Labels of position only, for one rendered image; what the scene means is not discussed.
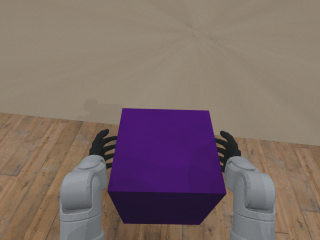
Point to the robot right hand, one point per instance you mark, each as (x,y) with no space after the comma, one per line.
(231,148)

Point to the robot left forearm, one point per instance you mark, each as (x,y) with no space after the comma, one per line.
(80,200)

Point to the robot left hand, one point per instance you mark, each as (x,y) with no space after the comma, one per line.
(98,149)

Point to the robot right forearm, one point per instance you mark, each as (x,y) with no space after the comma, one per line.
(254,200)

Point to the carton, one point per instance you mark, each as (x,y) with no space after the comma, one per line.
(166,168)

